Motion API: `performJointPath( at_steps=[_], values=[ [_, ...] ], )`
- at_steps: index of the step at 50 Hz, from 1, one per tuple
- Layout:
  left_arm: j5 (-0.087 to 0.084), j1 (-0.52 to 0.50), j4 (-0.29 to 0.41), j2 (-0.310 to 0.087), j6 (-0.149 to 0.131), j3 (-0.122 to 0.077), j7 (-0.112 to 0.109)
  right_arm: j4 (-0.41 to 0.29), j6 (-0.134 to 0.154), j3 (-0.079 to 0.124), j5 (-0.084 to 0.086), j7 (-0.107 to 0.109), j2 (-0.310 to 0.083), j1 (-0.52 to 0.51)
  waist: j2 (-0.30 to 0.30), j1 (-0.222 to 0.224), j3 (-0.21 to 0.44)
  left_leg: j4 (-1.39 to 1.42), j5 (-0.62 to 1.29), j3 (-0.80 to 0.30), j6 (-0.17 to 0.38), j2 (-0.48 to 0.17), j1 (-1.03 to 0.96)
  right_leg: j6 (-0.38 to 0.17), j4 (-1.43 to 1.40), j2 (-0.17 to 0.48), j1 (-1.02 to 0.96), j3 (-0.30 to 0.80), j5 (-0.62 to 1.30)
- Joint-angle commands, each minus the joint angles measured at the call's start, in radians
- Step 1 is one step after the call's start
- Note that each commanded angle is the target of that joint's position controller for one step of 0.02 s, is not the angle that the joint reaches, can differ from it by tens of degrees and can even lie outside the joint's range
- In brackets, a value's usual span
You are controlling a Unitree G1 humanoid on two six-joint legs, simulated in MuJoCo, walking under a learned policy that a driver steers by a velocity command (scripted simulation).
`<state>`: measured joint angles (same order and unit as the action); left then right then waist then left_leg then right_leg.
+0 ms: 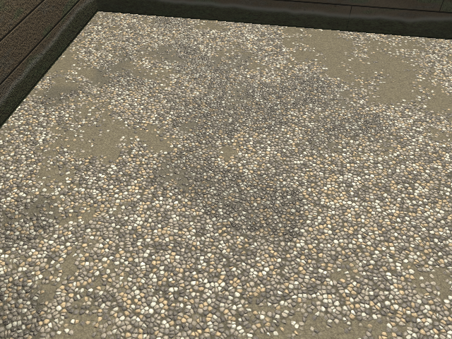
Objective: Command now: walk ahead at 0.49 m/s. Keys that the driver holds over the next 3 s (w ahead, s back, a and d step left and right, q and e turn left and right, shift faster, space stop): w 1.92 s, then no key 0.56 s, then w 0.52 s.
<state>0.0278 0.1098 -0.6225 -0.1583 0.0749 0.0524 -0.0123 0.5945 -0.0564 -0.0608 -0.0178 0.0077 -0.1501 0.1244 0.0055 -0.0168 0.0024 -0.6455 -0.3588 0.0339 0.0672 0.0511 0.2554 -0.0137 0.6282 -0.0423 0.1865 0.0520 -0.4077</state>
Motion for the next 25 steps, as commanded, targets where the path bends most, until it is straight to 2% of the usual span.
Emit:
performJointPath(
  at_steps=[1, 2, 3, 4, 5, 6, 8, 9, 10, 11, 12, 14, 15, 16, 17, 18, 20, 21, 22, 23, 24, 25],
  values=[
    [0.001, -0.078, 0.084, -0.061, -0.02, -0.017, -0.001, -0.093, 0.012, 0.019, 0.005, 0.007, -0.069, -0.084, 0.01, 0.006, 0.043, 0.14, 0.209, -0.125, 0.015, -0.102, 0.008, -0.016, -0.07, 0.032, -0.006, 0.043, 0.173],
    [0.001, -0.078, 0.084, -0.062, -0.02, -0.017, -0.001, -0.095, 0.01, 0.019, 0.005, 0.006, -0.07, -0.083, 0.011, 0.006, 0.033, 0.142, 0.206, -0.125, 0.014, -0.101, 0.015, -0.015, -0.07, 0.031, -0.002, 0.043, 0.175],
    [-0.004, -0.123, 0.11, -0.073, -0.013, -0.016, 0.001, -0.116, 0.014, 0.017, -0.004, -0.008, -0.064, -0.126, 0.01, -0.011, 0.0, 0.091, 0.38, -0.086, 0.009, -0.097, 0.032, -0.014, -0.055, 0.054, 0.027, 0.059, 0.367],
    [-0.001, -0.106, 0.105, -0.08, -0.012, -0.022, 0.001, -0.107, 0.02, 0.018, -0.015, -0.012, -0.059, -0.097, 0.0, -0.016, 0.065, 0.076, 0.404, -0.079, 0.008, -0.095, -0.001, -0.017, -0.046, 0.061, 0.0, 0.068, 0.402],
    [0.0, -0.051, 0.079, -0.07, -0.02, -0.022, -0.003, -0.083, 0.022, 0.018, -0.004, 0.002, -0.06, -0.038, -0.007, 0.0, 0.138, 0.116, 0.242, -0.108, 0.011, -0.095, -0.031, -0.017, -0.056, 0.04, -0.048, 0.048, 0.218],
    [0.0, -0.067, 0.085, -0.06, -0.022, -0.017, -0.003, -0.089, 0.019, 0.018, 0.003, 0.005, -0.065, -0.068, 0.004, 0.006, 0.076, 0.13, 0.222, -0.116, 0.012, -0.096, -0.005, -0.015, -0.066, 0.034, -0.02, 0.044, 0.193],
    [0.001, -0.078, 0.084, -0.06, -0.022, -0.017, -0.002, -0.096, 0.014, 0.019, 0.005, 0.007, -0.067, -0.085, 0.007, 0.005, 0.046, 0.136, 0.215, -0.122, 0.015, -0.1, 0.005, -0.016, -0.068, 0.033, -0.006, 0.045, 0.182],
    [-0.004, -0.126, 0.112, -0.072, -0.013, -0.017, 0.001, -0.118, 0.015, 0.016, -0.003, -0.008, -0.062, -0.128, 0.007, -0.011, 0.002, 0.088, 0.386, -0.084, 0.009, -0.097, 0.029, -0.014, -0.052, 0.053, 0.028, 0.059, 0.368],
    [-0.001, -0.109, 0.106, -0.078, -0.01, -0.022, 0.001, -0.109, 0.02, 0.017, -0.014, -0.012, -0.056, -0.1, 0.001, -0.016, 0.063, 0.073, 0.409, -0.077, 0.008, -0.096, 0.002, -0.016, -0.042, 0.06, 0.003, 0.067, 0.401],
    [0.0, -0.052, 0.08, -0.068, -0.019, -0.022, -0.003, -0.084, 0.022, 0.017, -0.004, 0.002, -0.058, -0.04, -0.004, 0.001, 0.14, 0.113, 0.247, -0.107, 0.011, -0.096, -0.03, -0.016, -0.052, 0.039, -0.048, 0.048, 0.217],
    [0.001, -0.067, 0.085, -0.058, -0.021, -0.017, -0.002, -0.09, 0.019, 0.017, 0.003, 0.005, -0.063, -0.069, 0.007, 0.006, 0.079, 0.128, 0.225, -0.115, 0.012, -0.097, -0.004, -0.014, -0.062, 0.033, -0.02, 0.043, 0.192],
    [0.002, -0.078, 0.084, -0.06, -0.022, -0.017, -0.001, -0.097, 0.015, 0.018, 0.005, 0.006, -0.066, -0.086, 0.009, 0.006, 0.048, 0.135, 0.215, -0.122, 0.015, -0.101, 0.007, -0.015, -0.065, 0.032, -0.006, 0.045, 0.18],
    [-0.003, -0.126, 0.112, -0.072, -0.012, -0.017, 0.001, -0.119, 0.016, 0.016, -0.003, -0.008, -0.061, -0.129, 0.008, -0.01, 0.003, 0.087, 0.386, -0.084, 0.009, -0.098, 0.031, -0.013, -0.05, 0.052, 0.029, 0.059, 0.366],
    [0.0, -0.11, 0.107, -0.077, -0.01, -0.022, 0.001, -0.11, 0.021, 0.016, -0.014, -0.012, -0.055, -0.101, 0.001, -0.016, 0.063, 0.072, 0.408, -0.077, 0.009, -0.096, 0.004, -0.016, -0.039, 0.059, 0.004, 0.067, 0.399],
    [0.0, -0.053, 0.081, -0.067, -0.019, -0.022, -0.002, -0.085, 0.023, 0.016, -0.004, 0.001, -0.057, -0.04, -0.004, 0.001, 0.14, 0.113, 0.246, -0.107, 0.012, -0.097, -0.028, -0.015, -0.05, 0.038, -0.047, 0.048, 0.216],
    [0.001, -0.068, 0.086, -0.058, -0.021, -0.017, -0.002, -0.091, 0.02, 0.017, 0.003, 0.005, -0.062, -0.069, 0.007, 0.007, 0.079, 0.127, 0.223, -0.115, 0.012, -0.098, -0.001, -0.013, -0.06, 0.033, -0.019, 0.044, 0.19],
    [0.002, -0.079, 0.085, -0.059, -0.021, -0.017, -0.001, -0.098, 0.016, 0.018, 0.005, 0.006, -0.065, -0.086, 0.008, 0.006, 0.048, 0.134, 0.212, -0.121, 0.015, -0.102, 0.01, -0.015, -0.063, 0.032, -0.005, 0.046, 0.178],
    [-0.003, -0.128, 0.113, -0.071, -0.012, -0.017, 0.001, -0.12, 0.017, 0.015, -0.003, -0.008, -0.06, -0.129, 0.007, -0.01, 0.003, 0.086, 0.383, -0.083, 0.009, -0.099, 0.033, -0.013, -0.048, 0.051, 0.03, 0.06, 0.364],
    [0.0, -0.112, 0.108, -0.077, -0.01, -0.022, 0.002, -0.111, 0.021, 0.016, -0.015, -0.012, -0.054, -0.1, 0.0, -0.016, 0.063, 0.071, 0.405, -0.076, 0.009, -0.097, 0.006, -0.016, -0.038, 0.059, 0.005, 0.068, 0.398],
    [0.0, -0.055, 0.082, -0.066, -0.019, -0.022, -0.002, -0.087, 0.024, 0.016, -0.004, 0.001, -0.056, -0.04, -0.005, 0.001, 0.14, 0.112, 0.242, -0.105, 0.012, -0.097, -0.026, -0.015, -0.048, 0.038, -0.046, 0.049, 0.214],
    [0.001, -0.069, 0.087, -0.057, -0.021, -0.017, -0.002, -0.092, 0.021, 0.016, 0.003, 0.004, -0.061, -0.069, 0.007, 0.007, 0.079, 0.127, 0.22, -0.113, 0.012, -0.098, 0.001, -0.013, -0.058, 0.033, -0.018, 0.045, 0.188],
    [0.002, -0.077, 0.086, -0.056, -0.021, -0.016, -0.001, -0.097, 0.019, 0.017, 0.004, 0.006, -0.062, -0.081, 0.009, 0.007, 0.062, 0.132, 0.21, -0.118, 0.014, -0.101, 0.006, -0.014, -0.062, 0.032, -0.009, 0.047, 0.177]
  ],
)
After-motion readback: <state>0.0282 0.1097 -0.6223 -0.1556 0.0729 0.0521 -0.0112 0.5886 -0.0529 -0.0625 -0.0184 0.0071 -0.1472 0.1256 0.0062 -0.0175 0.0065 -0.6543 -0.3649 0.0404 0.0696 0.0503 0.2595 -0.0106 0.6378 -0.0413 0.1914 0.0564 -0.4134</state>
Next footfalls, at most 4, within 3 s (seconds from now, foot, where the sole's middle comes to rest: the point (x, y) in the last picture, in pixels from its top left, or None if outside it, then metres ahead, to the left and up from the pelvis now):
none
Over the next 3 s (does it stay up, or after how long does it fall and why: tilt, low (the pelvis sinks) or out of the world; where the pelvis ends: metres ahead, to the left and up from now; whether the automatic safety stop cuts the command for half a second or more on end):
stays up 0.00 0.01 0.00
